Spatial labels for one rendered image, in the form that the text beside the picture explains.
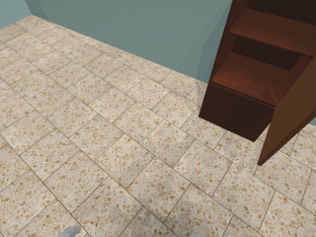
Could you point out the cupboard door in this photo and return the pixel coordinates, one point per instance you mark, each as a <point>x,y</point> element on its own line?
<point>294,111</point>

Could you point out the left robot hand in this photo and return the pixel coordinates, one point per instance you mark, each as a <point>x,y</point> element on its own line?
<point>70,231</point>

